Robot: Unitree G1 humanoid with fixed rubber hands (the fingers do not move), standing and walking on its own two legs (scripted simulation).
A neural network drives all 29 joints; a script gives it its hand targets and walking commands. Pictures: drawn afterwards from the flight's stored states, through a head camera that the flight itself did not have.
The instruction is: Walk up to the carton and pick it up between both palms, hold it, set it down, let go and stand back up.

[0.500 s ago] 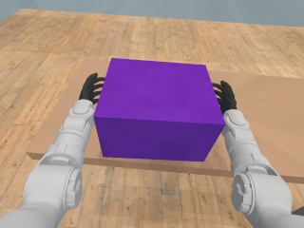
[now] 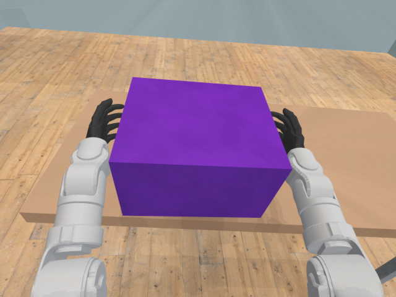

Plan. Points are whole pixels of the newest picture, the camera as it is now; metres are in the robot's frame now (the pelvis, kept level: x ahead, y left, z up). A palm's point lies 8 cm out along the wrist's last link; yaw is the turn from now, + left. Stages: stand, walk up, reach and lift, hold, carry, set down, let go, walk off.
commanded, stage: reach and lift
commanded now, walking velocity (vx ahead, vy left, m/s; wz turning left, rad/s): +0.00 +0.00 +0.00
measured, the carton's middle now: (196, 147) +0.40 -0.01 +0.12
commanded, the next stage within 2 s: hold in 1.10 s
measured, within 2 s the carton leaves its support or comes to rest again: neither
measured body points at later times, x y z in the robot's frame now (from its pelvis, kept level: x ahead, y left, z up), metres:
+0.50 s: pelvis -0.01 +0.00 +0.00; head -0.05 +0.02 +0.45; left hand +0.39 +0.18 +0.18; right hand +0.37 -0.21 +0.17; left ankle +0.00 +0.11 -0.75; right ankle +0.00 -0.12 -0.75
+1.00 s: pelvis +0.00 +0.00 +0.00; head -0.04 +0.02 +0.45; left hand +0.37 +0.18 +0.18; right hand +0.36 -0.21 +0.17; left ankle +0.00 +0.11 -0.75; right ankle +0.00 -0.12 -0.75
